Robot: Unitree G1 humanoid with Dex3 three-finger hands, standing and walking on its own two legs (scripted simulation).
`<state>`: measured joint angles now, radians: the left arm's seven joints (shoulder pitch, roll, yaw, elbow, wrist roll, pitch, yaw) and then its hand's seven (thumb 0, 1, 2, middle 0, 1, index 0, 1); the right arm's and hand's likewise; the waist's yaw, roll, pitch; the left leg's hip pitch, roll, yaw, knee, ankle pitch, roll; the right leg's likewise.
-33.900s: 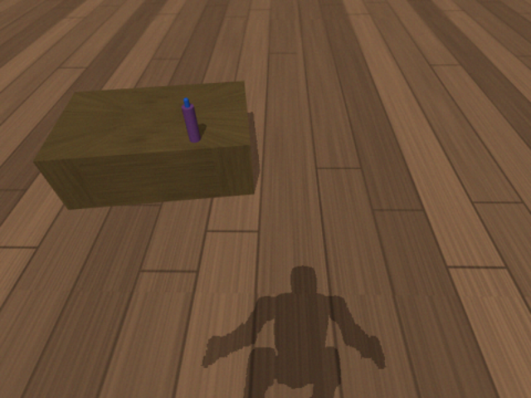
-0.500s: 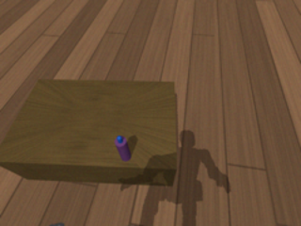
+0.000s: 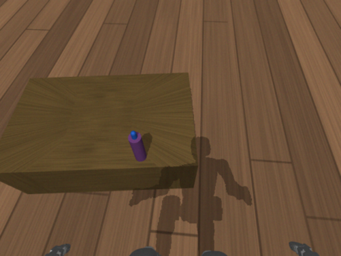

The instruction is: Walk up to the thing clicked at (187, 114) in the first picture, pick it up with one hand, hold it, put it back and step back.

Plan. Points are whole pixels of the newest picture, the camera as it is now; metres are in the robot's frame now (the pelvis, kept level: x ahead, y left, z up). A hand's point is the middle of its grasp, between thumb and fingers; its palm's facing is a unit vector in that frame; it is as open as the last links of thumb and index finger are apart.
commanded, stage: step back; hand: left
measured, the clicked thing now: (137, 145) +0.55 +0.17 -0.32
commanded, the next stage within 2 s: none
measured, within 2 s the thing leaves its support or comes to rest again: neither
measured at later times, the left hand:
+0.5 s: hand out of the picture -0.02 +0.28 -0.15, palm faces +0.05 -0.93 -0.36, open 7.4 cm
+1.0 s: hand out of the picture -0.20 +0.24 -0.12, palm faces -0.01 -0.90 -0.43, open 7.4 cm
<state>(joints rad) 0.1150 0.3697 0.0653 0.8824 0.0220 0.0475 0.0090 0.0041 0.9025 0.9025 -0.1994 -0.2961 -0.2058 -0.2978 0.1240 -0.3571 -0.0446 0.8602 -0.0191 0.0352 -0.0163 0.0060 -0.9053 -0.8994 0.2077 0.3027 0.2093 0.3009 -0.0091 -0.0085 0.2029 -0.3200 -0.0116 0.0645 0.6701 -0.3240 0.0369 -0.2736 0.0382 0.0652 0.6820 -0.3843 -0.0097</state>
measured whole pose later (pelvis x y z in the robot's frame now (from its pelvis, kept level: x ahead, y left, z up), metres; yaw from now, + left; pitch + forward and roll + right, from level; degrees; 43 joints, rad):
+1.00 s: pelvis -0.27 -0.03 +0.01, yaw +0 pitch -1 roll +3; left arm 0.23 0.35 0.07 0.85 0.04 0.05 -0.01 0.01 0.90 0.90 -0.20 -0.30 -0.21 -0.30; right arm 0.17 -0.41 -0.06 0.85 -0.01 0.05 -0.02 0.01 -0.91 -0.90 0.21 0.30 0.21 0.30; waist 0.02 0.02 0.11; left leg -0.50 -0.12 -0.14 1.14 -0.45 -0.01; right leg -0.28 -0.03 0.05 0.61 -0.30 -0.01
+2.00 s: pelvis -0.54 -0.08 +0.01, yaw +6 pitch -3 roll +1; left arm 0.25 0.40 0.06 0.95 0.02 0.01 -0.02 0.00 0.90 0.90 -0.20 -0.30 -0.21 -0.30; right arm 0.24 -0.34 -0.04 0.97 -0.05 0.02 0.02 0.01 -0.91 -0.90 0.21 0.30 0.21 0.30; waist 0.01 -0.01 0.04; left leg -0.20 -0.01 -0.03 0.56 -0.33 0.02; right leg -0.36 -0.03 0.00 0.77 -0.44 -0.02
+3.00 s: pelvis -0.49 -0.04 +0.02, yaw +4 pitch -2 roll +0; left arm 0.04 0.35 0.00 1.06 0.01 -0.02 0.00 0.00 0.90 0.90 -0.20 -0.30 -0.21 -0.30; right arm 0.06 -0.35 -0.02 1.07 -0.01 -0.02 0.00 0.01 -0.91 -0.90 0.21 0.30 0.21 0.30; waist -0.01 -0.01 0.09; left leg -0.12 0.01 0.03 0.41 -0.27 0.00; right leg -0.14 -0.03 0.00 0.42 -0.24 0.03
